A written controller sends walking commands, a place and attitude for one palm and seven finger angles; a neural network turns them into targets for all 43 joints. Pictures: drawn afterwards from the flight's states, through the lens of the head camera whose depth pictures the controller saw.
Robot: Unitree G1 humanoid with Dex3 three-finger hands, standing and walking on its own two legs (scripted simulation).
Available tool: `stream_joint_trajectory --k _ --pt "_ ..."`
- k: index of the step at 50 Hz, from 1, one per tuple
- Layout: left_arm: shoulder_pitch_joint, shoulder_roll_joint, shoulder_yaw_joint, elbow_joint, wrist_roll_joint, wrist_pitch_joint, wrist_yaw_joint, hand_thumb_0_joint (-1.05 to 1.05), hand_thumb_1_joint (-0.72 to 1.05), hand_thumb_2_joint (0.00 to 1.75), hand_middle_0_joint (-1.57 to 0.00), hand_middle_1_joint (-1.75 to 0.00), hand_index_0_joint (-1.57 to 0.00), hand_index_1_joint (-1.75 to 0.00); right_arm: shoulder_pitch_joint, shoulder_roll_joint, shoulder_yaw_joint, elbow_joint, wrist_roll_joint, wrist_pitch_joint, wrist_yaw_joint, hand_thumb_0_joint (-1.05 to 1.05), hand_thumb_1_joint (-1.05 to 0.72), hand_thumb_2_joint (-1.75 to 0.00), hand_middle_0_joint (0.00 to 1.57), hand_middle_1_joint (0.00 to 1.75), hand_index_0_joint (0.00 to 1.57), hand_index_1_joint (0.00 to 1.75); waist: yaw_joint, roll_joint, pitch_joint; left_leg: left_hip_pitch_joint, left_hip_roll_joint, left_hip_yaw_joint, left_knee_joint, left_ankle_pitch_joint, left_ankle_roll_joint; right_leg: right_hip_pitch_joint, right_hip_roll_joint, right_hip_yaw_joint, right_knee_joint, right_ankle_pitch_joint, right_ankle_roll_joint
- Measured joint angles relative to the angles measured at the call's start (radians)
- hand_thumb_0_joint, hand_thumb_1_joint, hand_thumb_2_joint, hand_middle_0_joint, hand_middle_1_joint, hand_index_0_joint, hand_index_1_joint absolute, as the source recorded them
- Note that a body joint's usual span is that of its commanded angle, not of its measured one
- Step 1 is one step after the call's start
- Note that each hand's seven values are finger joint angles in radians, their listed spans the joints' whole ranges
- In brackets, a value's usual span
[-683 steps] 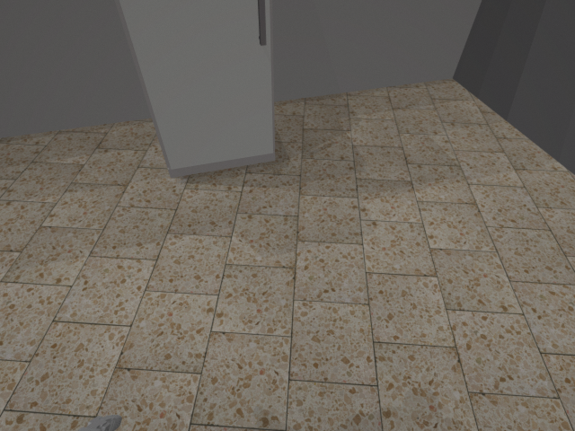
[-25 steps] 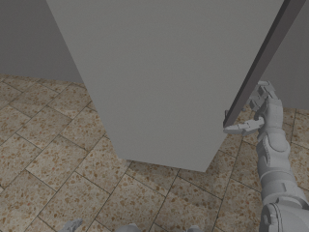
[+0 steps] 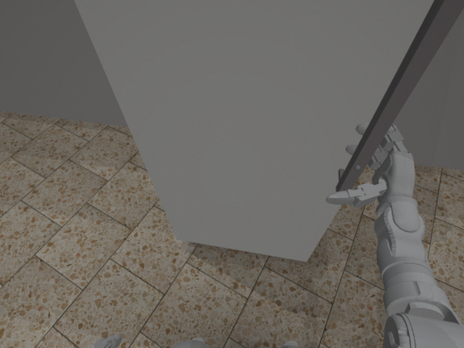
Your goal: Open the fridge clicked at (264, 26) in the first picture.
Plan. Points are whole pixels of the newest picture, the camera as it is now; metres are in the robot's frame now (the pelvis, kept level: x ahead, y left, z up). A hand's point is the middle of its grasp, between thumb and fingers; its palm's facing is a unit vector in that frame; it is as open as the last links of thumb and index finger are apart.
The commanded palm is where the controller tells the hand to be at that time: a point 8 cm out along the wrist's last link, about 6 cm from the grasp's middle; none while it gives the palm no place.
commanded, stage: slide the fingers in behind the handle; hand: right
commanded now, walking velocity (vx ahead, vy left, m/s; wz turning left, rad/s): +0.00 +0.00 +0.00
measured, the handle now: (379, 112) +0.48 -0.17 +0.16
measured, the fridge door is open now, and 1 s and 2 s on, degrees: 0 0 0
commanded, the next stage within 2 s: grip the handle and tug to test in 0.72 s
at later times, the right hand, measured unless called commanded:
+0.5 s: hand (355, 170) +0.42 -0.16 +0.08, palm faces +0.07 +1.00 +0.01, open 14.0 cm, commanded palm +0.39 -0.21 +0.08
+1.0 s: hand (349, 166) +0.43 -0.15 +0.08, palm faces +0.07 +1.00 +0.00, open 13.3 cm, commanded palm +0.39 -0.20 +0.08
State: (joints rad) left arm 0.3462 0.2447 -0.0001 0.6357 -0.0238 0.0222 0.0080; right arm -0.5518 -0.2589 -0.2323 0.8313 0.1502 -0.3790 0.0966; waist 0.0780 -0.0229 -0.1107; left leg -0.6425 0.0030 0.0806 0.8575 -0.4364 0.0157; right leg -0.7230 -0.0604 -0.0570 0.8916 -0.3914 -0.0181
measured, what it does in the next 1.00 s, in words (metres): stands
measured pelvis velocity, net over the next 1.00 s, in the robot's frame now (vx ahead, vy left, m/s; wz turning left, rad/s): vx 0.00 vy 0.00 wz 0.00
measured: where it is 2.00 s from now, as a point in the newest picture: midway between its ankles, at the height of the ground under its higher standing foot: outside the picture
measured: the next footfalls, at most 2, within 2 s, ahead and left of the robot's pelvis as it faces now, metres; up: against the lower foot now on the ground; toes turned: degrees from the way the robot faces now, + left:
none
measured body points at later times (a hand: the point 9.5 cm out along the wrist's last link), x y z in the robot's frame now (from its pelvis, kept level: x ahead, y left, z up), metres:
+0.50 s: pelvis +0.00 +0.00 +0.00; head +0.05 +0.00 +0.45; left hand +0.07 +0.26 -0.11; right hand +0.41 -0.21 +0.08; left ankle -0.01 +0.11 -0.69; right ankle +0.02 -0.11 -0.69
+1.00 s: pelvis +0.00 +0.00 +0.00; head +0.06 +0.00 +0.45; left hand +0.06 +0.26 -0.12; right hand +0.42 -0.20 +0.08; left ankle -0.01 +0.11 -0.69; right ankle +0.02 -0.11 -0.69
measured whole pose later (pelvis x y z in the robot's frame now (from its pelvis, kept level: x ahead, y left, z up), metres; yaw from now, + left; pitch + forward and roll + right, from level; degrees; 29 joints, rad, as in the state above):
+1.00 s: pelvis +0.00 +0.00 +0.00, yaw +0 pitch +13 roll +1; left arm 0.34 0.24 0.00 0.64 -0.02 0.02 0.01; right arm -0.59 -0.24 -0.22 0.88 0.13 -0.40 0.05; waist 0.08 -0.02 -0.11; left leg -0.65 0.01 0.08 0.86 -0.43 0.02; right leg -0.73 -0.06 -0.06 0.89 -0.38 -0.02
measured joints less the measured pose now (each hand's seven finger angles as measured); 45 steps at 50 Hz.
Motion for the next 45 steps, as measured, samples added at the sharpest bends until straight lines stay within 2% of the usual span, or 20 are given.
stream_joint_trajectory --k 6,12,24,31,45 --pt "-0.012 -0.002 -0.004 -0.004 0.001 0.0 0.001 0.01 0.91 0.9 -0.2 -0.3 -0.2 -0.3 0.01 0.012 0.0 -0.001 -0.007 0.009 -0.016 -0.02 0.5 -0.3 0.3 1.2 0.3 1.2 0.001 0.002 0.002 0.008 0.0 0.0 -0.003 0.002 0.002 0.011 0.0 0.0 -0.008 0.005 0.001" --pt "-0.021 -0.003 -0.002 -0.001 0.003 -0.011 0.002 0.01 0.91 0.9 -0.2 -0.3 -0.2 -0.3 -0.005 0.02 0.017 0.004 -0.011 -0.008 -0.029 -0.02 0.5 -0.3 0.3 1.2 0.3 1.2 -0.002 0.002 0.006 0.005 0.0 0.005 0.001 0.003 0.004 0.006 0.001 0.005 -0.004 0.008 0.004" --pt "-0.017 -0.004 -0.004 -0.004 0.003 -0.006 0.002 0.01 0.91 0.9 -0.2 -0.3 -0.2 -0.3 -0.002 0.008 -0.001 0.016 -0.008 -0.014 -0.018 -0.02 0.5 -0.3 0.3 1.2 0.3 1.2 0.0 0.005 0.004 0.005 -0.002 0.001 -0.001 0.006 0.005 0.008 0.0 0.003 -0.009 0.011 0.004" --pt "-0.012 0.001 0.0 0.007 0.001 -0.008 0.004 0.01 0.91 0.9 -0.2 -0.3 -0.2 -0.3 -0.008 0.012 0.022 0.018 0.0 -0.012 -0.017 -0.02 0.5 -0.3 0.3 1.2 0.3 1.2 -0.004 0.0 0.008 0.005 0.001 0.007 -0.001 0.006 0.003 0.002 0.003 0.009 -0.003 0.011 0.003" --pt "-0.01 -0.005 -0.002 0.005 0.009 -0.007 -0.005 0.01 0.91 0.9 -0.2 -0.3 -0.2 -0.3 -0.033 0.026 0.018 0.041 -0.027 -0.021 -0.055 -0.02 0.49 -0.3 0.3 1.21 0.3 1.2 0.003 -0.001 0.003 -0.011 0.003 -0.003 0.01 0.003 0.0 -0.007 0.004 0.0 0.001 0.008 -0.001"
